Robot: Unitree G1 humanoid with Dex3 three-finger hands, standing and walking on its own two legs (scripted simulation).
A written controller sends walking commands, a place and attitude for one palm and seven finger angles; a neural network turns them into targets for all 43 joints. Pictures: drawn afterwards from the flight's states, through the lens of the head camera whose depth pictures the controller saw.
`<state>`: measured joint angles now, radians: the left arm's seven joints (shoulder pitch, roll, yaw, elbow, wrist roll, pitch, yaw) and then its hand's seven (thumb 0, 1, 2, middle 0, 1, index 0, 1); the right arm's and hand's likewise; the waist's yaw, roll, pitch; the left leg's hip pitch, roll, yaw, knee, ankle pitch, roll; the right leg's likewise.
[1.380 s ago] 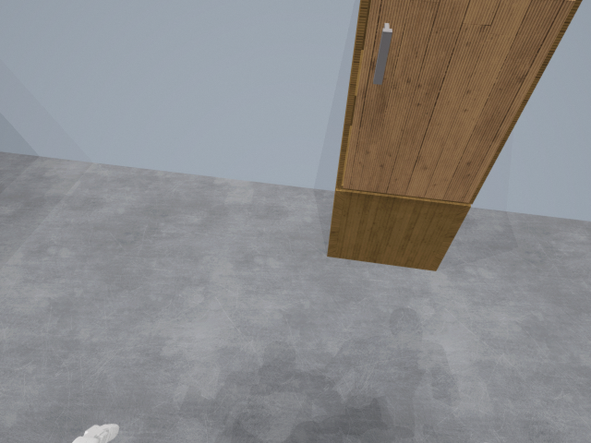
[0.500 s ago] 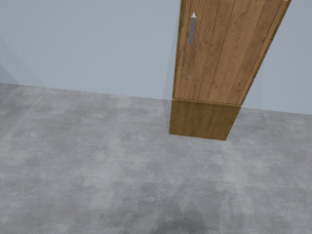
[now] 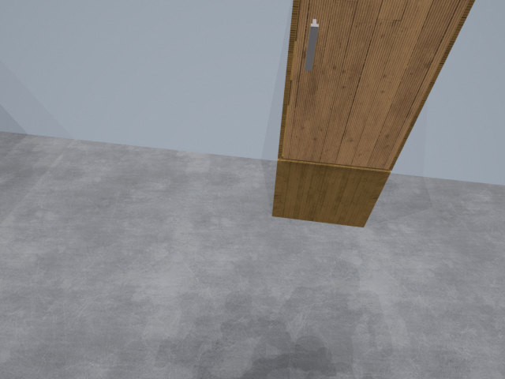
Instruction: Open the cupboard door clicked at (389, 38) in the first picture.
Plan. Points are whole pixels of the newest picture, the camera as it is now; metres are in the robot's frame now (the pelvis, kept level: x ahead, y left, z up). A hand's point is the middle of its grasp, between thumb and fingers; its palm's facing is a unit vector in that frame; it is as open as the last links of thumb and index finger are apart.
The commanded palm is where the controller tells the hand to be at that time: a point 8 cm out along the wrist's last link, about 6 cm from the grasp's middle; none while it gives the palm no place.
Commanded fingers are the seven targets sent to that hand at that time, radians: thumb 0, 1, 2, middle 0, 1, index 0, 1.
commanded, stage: look at it before walking up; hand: left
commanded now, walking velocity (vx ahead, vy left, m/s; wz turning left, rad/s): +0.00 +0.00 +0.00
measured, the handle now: (311, 45) +0.94 -0.11 +0.11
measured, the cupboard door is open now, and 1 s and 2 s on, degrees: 0 0 0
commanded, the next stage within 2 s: walk to a spot facing it in 0.06 s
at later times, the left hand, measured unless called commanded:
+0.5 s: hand out of the picture +0.06 +0.20 -0.18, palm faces -0.13 -0.95 -0.29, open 7.3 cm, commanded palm none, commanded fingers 0.00 0.90 0.90 -0.20 -0.30 -0.20 -0.30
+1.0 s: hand out of the picture +0.08 +0.15 -0.16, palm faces -0.31 -0.91 -0.27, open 7.3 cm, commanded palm none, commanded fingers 0.00 0.90 0.90 -0.20 -0.30 -0.20 -0.30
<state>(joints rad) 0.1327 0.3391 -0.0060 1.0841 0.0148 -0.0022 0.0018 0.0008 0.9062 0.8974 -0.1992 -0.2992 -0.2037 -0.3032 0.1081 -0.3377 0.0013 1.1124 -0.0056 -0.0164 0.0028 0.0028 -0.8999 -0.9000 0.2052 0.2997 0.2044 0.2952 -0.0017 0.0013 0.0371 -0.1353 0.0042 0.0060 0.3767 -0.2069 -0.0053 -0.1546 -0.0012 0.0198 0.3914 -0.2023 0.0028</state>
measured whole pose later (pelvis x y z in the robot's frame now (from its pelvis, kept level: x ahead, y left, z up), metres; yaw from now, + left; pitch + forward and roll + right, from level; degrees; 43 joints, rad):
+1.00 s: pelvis -0.04 -0.03 +0.00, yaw -24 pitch +1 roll +2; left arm 0.27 0.20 0.06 0.93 0.02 0.04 0.00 0.00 0.91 0.90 -0.20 -0.30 -0.20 -0.30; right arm 0.10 -0.26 -0.07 0.93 -0.01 0.05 -0.03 0.00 -0.90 -0.90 0.20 0.30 0.20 0.29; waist 0.05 0.01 0.05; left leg -0.43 0.03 -0.05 0.98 -0.36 -0.08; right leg -0.30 0.13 0.16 0.43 -0.12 -0.08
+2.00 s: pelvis -0.05 -0.06 +0.00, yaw -61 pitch -1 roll +0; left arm 0.34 0.16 0.04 1.02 0.02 -0.05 0.00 0.00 0.91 0.90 -0.20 -0.30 -0.20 -0.30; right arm 0.25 -0.24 -0.07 0.99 -0.03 0.00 0.02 0.01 -0.91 -0.90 0.20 0.30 0.20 0.29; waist -0.02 0.03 0.01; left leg -0.60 0.15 0.07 1.06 -0.22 -0.08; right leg -0.01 0.03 -0.02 0.34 -0.32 -0.05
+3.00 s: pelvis +0.08 -0.25 -0.01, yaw -45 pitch +0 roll +1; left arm 0.15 0.15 0.05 0.92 0.02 0.00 0.04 0.00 0.91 0.90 -0.20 -0.30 -0.20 -0.30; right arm 0.27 -0.22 -0.10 0.99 -0.02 0.05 0.00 0.00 -0.90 -0.90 0.20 0.30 0.20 0.29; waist -0.05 0.04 0.04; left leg -0.49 -0.05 0.01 1.04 -0.44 -0.04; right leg -0.19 -0.06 -0.12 0.49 -0.31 -0.01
